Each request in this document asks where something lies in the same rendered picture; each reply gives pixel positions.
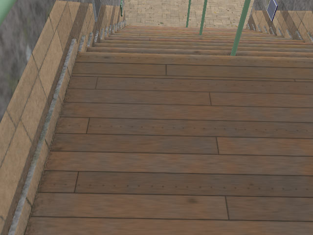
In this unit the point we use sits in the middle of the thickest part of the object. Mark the stairs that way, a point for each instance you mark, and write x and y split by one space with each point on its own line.
213 41

